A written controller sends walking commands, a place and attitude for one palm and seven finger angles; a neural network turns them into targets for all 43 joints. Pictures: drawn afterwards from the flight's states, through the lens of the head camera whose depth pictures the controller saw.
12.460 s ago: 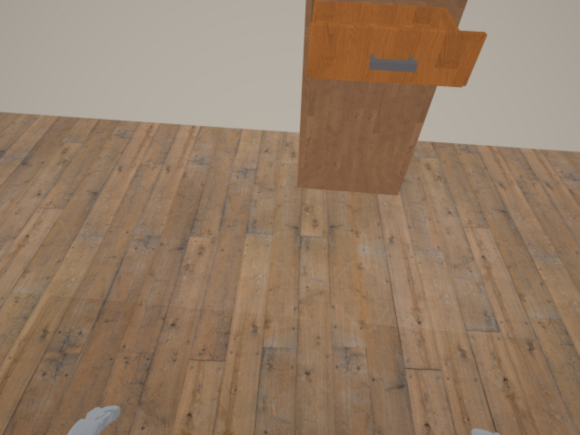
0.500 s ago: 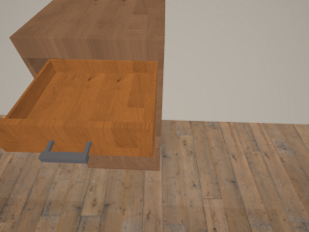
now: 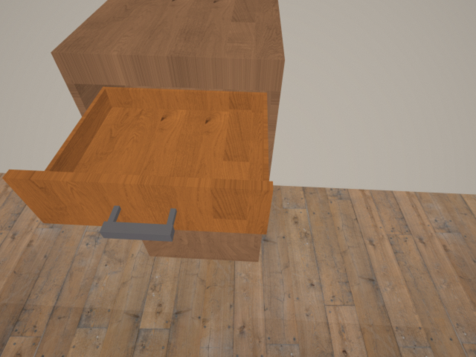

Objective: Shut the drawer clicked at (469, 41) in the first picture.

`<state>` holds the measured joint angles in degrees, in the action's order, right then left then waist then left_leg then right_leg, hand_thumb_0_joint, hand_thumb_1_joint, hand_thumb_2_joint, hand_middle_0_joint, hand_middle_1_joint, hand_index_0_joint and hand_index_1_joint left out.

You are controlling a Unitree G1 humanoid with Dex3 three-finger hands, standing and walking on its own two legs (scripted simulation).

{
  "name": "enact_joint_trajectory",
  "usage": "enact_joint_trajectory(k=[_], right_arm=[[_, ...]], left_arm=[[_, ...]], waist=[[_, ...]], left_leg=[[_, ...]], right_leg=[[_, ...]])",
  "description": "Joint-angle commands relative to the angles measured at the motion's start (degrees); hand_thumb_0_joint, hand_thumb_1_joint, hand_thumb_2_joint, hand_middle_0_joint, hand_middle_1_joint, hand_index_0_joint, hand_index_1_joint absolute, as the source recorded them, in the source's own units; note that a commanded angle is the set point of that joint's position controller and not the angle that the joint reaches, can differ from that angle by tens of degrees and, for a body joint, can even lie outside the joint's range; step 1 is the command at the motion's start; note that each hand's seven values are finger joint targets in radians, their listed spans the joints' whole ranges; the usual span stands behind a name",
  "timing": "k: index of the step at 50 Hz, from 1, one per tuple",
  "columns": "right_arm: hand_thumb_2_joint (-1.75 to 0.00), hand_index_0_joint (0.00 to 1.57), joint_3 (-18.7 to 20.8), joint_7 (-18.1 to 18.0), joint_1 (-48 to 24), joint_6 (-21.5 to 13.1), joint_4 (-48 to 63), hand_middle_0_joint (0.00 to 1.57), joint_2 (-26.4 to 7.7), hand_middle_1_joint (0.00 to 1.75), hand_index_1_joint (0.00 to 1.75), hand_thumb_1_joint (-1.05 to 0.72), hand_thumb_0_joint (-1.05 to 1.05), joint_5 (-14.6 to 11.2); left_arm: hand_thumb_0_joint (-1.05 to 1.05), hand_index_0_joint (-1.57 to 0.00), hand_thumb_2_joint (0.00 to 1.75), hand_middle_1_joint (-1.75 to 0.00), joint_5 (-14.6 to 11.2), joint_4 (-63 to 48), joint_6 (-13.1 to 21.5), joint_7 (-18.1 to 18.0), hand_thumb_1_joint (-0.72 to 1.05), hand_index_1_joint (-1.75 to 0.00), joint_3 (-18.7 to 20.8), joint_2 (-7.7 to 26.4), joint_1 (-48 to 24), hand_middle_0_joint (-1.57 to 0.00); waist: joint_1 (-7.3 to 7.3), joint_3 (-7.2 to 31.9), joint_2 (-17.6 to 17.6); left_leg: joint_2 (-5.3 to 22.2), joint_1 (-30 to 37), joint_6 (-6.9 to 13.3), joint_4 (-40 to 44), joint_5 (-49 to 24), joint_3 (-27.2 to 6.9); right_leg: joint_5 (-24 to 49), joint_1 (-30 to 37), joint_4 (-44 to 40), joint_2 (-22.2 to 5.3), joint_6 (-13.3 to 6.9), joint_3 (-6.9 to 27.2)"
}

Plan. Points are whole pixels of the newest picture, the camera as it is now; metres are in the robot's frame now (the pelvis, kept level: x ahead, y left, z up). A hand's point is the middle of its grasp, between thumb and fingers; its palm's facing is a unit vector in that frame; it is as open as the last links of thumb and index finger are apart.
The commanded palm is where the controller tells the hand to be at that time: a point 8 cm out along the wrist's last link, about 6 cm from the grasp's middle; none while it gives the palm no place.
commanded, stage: look again from close up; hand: left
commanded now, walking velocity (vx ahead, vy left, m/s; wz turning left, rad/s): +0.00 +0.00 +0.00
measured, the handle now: (141, 221) +0.33 +0.20 +0.04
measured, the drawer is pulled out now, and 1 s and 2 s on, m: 0.29 0.29 0.29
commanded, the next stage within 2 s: raise the hand and make a fist in 0.08 s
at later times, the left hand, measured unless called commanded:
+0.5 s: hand (148, 323) +0.18 +0.16 -0.02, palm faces +0.09 -1.00 +0.00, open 6.8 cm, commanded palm +0.10 +0.22 -0.02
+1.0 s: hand (125, 312) +0.17 +0.17 +0.05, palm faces +0.09 -0.99 -0.10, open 3.9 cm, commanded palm +0.10 +0.22 +0.05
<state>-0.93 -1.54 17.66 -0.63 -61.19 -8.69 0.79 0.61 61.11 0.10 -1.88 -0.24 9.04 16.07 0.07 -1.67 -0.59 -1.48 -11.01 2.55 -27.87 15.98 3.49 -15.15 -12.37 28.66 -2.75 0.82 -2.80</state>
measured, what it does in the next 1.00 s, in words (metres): shifts its weight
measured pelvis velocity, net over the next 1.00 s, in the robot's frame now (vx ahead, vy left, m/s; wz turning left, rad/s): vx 0.00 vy -0.05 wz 0.02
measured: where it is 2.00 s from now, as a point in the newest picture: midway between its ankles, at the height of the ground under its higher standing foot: outside the picture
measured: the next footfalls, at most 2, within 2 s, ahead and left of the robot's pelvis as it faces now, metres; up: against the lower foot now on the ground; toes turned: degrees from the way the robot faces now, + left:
none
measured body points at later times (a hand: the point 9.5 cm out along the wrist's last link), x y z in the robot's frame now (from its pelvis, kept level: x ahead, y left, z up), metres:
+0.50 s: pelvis +0.00 -0.02 -0.03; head +0.02 -0.01 +0.42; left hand +0.17 +0.21 -0.02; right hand +0.19 -0.28 -0.08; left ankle -0.01 +0.09 -0.74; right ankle +0.00 -0.13 -0.74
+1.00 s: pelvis +0.00 -0.05 -0.04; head +0.02 -0.06 +0.41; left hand +0.16 +0.23 +0.05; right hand +0.15 -0.28 -0.13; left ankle -0.01 +0.09 -0.74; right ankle +0.00 -0.13 -0.74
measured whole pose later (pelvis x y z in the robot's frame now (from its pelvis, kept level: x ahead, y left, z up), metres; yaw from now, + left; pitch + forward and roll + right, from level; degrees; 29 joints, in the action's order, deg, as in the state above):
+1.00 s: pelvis +0.00 -0.05 -0.04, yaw +1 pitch +8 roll +0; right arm 0.1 -4.3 15.8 -12.4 -34.1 -10.3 -4.1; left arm -21.6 -10.2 14.8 17.9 18.4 15.3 33.5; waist 1.2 6.2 -1.8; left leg 2.6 -32.3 -1.8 -50.5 25.7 0.2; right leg -25.4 -32.7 50.4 0.3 -3.0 -5.6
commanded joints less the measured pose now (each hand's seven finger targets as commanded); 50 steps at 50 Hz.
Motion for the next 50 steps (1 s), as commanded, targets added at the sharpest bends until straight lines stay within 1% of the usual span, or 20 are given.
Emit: enact_joint_trajectory(k=[1, 8, 9, 10, 11, 12, 13, 14, 15, 17, 20, 22, 24, 27, 32, 35, 39, 42, 46, 50], right_arm=[[-0.90, 0.20, 1.23, 0.01, 1.96, -1.39, 1.99, 0.20, -6.81, 0.30, 0.30, -0.90, 0.00, 0.08], [-0.90, 0.20, 0.98, -0.20, 2.63, -1.82, 0.22, 0.20, -6.10, 0.30, 0.30, -0.90, 0.00, -0.09], [-0.90, 0.20, 1.37, 0.23, -1.44, -1.69, 3.62, 0.20, -8.76, 0.30, 0.30, -0.90, 0.00, -0.94], [-0.90, 0.20, 3.38, -1.77, -0.84, -10.75, 23.17, 0.20, -16.65, 0.30, 0.30, -0.90, 0.00, -3.21], [-0.90, 0.20, 1.00, -3.75, -5.85, -16.59, 19.68, 0.20, -11.34, 0.30, 0.30, -0.90, 0.00, -2.47], [-0.90, 0.20, 1.95, -3.95, -5.71, -18.40, 14.95, 0.20, -10.93, 0.30, 0.30, -0.90, 0.00, -2.35], [-0.90, 0.20, 2.49, -2.92, -3.73, -18.16, 13.61, 0.20, -8.73, 0.30, 0.30, -0.90, 0.00, -3.12], [-0.90, 0.20, 2.94, -2.36, -5.12, -18.62, 18.09, 0.20, -11.01, 0.30, 0.30, -0.90, 0.00, -3.38], [-0.90, 0.20, 4.09, -2.17, -5.91, -19.40, 19.98, 0.20, -12.01, 0.30, 0.30, -0.90, 0.00, -2.58], [-0.90, 0.20, 5.39, -1.22, -7.85, -19.77, 23.89, 0.20, -11.86, 0.30, 0.30, -0.90, 0.00, -1.81], [-0.90, 0.20, 6.64, 1.47, -10.73, -17.53, 28.85, 0.20, -11.05, 0.30, 0.30, -0.90, 0.00, -1.82], [-0.90, 0.20, 7.72, 3.20, -12.28, -16.07, 32.04, 0.20, -11.74, 0.30, 0.30, -0.90, 0.00, -2.24], [-0.90, 0.20, 7.53, 3.80, -13.02, -16.46, 36.12, 0.20, -11.81, 0.30, 0.30, -0.90, 0.00, -1.78], [-0.90, 0.20, 7.16, 3.29, -10.66, -17.11, 37.96, 0.20, -10.70, 0.30, 0.30, -0.90, 0.00, -0.83], [-0.90, 0.20, 5.43, 0.88, -8.89, -17.64, 36.92, 0.20, -10.72, 0.30, 0.30, -0.90, 0.00, -2.12], [-0.90, 0.20, 5.00, -0.75, -8.69, -18.52, 36.94, 0.20, -12.46, 0.30, 0.30, -0.90, 0.00, -3.50], [-0.90, 0.20, 4.64, -2.76, -9.43, -17.55, 39.05, 0.20, -13.03, 0.30, 0.30, -0.90, 0.00, -5.12], [-0.90, 0.20, 3.97, -3.36, -12.01, -16.05, 39.95, 0.20, -10.53, 0.30, 0.30, -0.90, 0.00, -4.90], [-0.90, 0.20, 3.70, -3.26, -12.56, -15.59, 38.73, 0.20, -7.80, 0.30, 0.30, -0.90, 0.00, -4.96], [-0.90, 0.20, 4.07, -2.05, -11.42, -17.63, 38.51, 0.20, -8.51, 0.30, 0.30, -0.90, 0.00, -4.69]], left_arm=[[0.00, -0.20, 0.90, -0.30, 0.23, -1.16, 0.58, -0.09, 0.90, -0.30, 0.61, 4.45, 3.74, -0.20], [0.00, -0.20, 0.90, -0.30, -0.08, -0.73, 0.86, -0.29, 0.90, -0.30, 0.75, 4.89, 3.30, -0.20], [0.00, -0.20, 0.90, -0.30, 0.60, 1.41, 1.40, -2.48, 0.90, -0.30, 0.42, 6.41, 5.79, -0.20], [0.00, -0.22, 0.90, -0.32, -9.89, -89.40, 13.76, -2.71, 0.90, -0.32, 10.95, 21.23, -36.76, -0.22], [0.00, -0.24, 0.90, -0.34, -5.47, -74.78, 10.09, -4.43, 0.90, -0.34, 8.89, 17.09, -8.46, -0.24], [0.00, -0.26, 0.90, -0.37, -6.71, -67.37, 7.00, -7.83, 0.90, -0.37, 6.80, 12.39, -4.13, -0.26], [0.00, -0.28, 0.90, -0.39, -7.02, -56.97, 1.34, -7.31, 0.90, -0.39, -1.42, -1.80, 12.44, -0.28], [0.00, -0.30, 0.90, -0.41, -9.56, -68.15, 2.45, -5.90, 0.90, -0.41, -1.81, -1.34, 4.67, -0.30], [0.00, -0.32, 0.90, -0.43, -8.88, -69.51, 5.00, -5.03, 0.90, -0.43, 2.76, 2.95, 4.74, -0.32], [0.00, -0.36, 0.90, -0.47, -8.89, -64.02, 9.75, -1.97, 0.90, -0.47, 6.92, 3.07, 21.59, -0.36], [0.00, -0.42, 0.90, -0.54, -11.67, -56.93, 19.23, 7.68, 0.90, -0.54, 5.98, -2.33, 36.66, -0.42], [0.00, -0.46, 0.90, -0.58, -13.19, -56.19, 26.38, 14.72, 0.90, -0.58, 10.49, 1.44, 38.21, -0.46], [0.00, -0.50, 0.90, -0.62, -14.39, -66.84, 33.60, 18.81, 0.90, -0.62, 13.31, 6.84, 31.26, -0.50], [0.00, -0.56, 0.90, -0.69, -15.28, -84.02, 41.21, 17.70, 0.90, -0.69, 18.55, 13.78, 21.85, -0.56], [0.00, -0.66, 0.90, -0.80, -18.17, -87.61, 41.86, 16.90, 0.90, -0.80, 13.31, 7.49, 10.26, -0.66], [0.00, -0.72, 0.90, -0.86, -18.63, -80.01, 36.90, 22.96, 0.90, -0.86, 9.53, 8.09, 9.12, -0.72], [0.00, -0.80, 0.90, -0.95, -18.35, -76.85, 23.62, 28.15, 0.90, -0.95, 15.78, 16.71, 11.02, -0.80], [0.00, -0.86, 0.90, -1.01, -21.06, -77.58, 16.36, 25.24, 0.90, -1.01, 25.52, 20.27, 16.48, -0.86], [0.00, -0.94, 0.90, -1.10, -25.37, -81.37, 17.15, 18.69, 0.90, -1.10, 28.83, 14.81, 22.34, -0.94], [0.00, -1.02, 0.90, -1.19, -22.13, -82.87, 20.91, 19.03, 0.90, -1.19, 23.30, 12.19, 27.14, -1.02]], waist=[[-0.91, -3.72, -0.04], [-0.62, 0.81, 0.67], [-1.46, -0.80, 5.35], [5.54, 28.59, -6.61], [-0.35, 25.88, -12.84], [1.00, 20.80, -11.64], [1.80, 12.01, -5.50], [2.25, 4.48, -4.33], [2.42, 4.03, -3.71], [-1.43, 3.52, 2.62], [-3.74, 2.81, 15.22], [-4.53, 3.22, 9.13], [-4.41, 10.31, 2.97], [-4.24, 20.99, -12.38], [4.25, 14.11, -5.76], [5.90, 10.42, 1.05], [1.80, 17.63, 0.76], [-2.69, 21.99, 2.23], [-4.18, 17.57, 4.66], [-3.15, 13.68, 0.96]], left_leg=[[8.01, -6.28, 0.71, 12.23, 2.03, -9.92], [7.14, -0.67, 0.40, 8.02, -11.97, -7.15], [9.07, -3.84, -1.06, -0.38, -19.71, -5.80], [2.55, 12.97, -2.60, 3.74, -22.85, -5.71], [5.25, 15.48, -3.58, 5.34, -30.54, -5.46], [5.11, 9.96, -5.20, 6.07, -26.86, -5.31], [5.38, 5.44, -4.84, 6.99, -21.71, -6.26], [4.75, 0.08, -4.32, 5.62, -17.14, -7.12], [3.96, -2.59, -4.10, 2.69, -13.79, -6.90], [2.96, -8.70, -3.82, -1.79, -14.56, -5.73], [2.40, -17.42, -4.52, -8.71, -14.87, -3.86], [1.34, -20.39, -5.08, -12.06, -12.08, -2.27], [0.60, -22.84, -3.98, -16.26, -10.14, -1.44], [1.11, -20.18, -2.73, -21.29, -12.20, -1.61], [1.09, -24.41, -1.09, -27.09, 0.53, -4.39], [1.40, -29.03, -0.59, -28.15, 7.50, -4.67], [1.04, -26.85, -0.10, -25.59, 3.57, -3.77], [0.98, -24.92, -0.94, -22.80, -1.51, -4.64], [1.36, -23.38, -2.45, -18.90, -4.65, -5.22], [1.02, -21.34, -2.09, -16.56, -6.37, -4.05]], right_leg=[[1.80, 1.32, -3.45, -1.89, -2.30, 3.11], [7.80, 2.71, -3.22, -3.13, -2.05, 3.58], [15.37, 1.45, -3.99, -4.44, -1.53, 4.29], [17.29, 3.38, -0.03, 1.94, -2.43, -0.23], [5.30, -0.12, 4.58, 2.32, -3.19, -0.68], [0.38, -2.91, 5.33, 2.51, -2.28, -2.00], [-2.30, -7.38, 4.71, 2.18, -1.71, -2.48], [-0.81, -7.53, 3.73, 1.56, -1.65, -2.84], [-0.10, -8.17, 2.04, 1.66, -2.00, -3.32], [2.48, -7.35, 1.98, 2.22, -2.48, -4.57], [6.71, -12.85, 10.28, 3.52, -2.26, -5.99], [9.19, -14.32, 13.75, 3.08, -3.00, -4.70], [10.15, -14.72, 17.72, 2.62, -3.07, -2.33], [8.88, -17.71, 21.96, 2.93, -3.21, 0.11], [-4.38, -27.63, 18.34, 3.18, -2.42, 2.69], [-14.10, -28.08, 13.38, 2.29, -1.51, 6.32], [-11.51, -17.45, 9.54, 0.09, -0.44, 10.48], [-1.56, -8.07, 10.10, -0.92, 0.83, 9.80], [12.48, -5.19, 11.25, -0.56, 1.33, 6.33], [14.41, -8.59, 11.30, 0.24, 1.49, 4.51]])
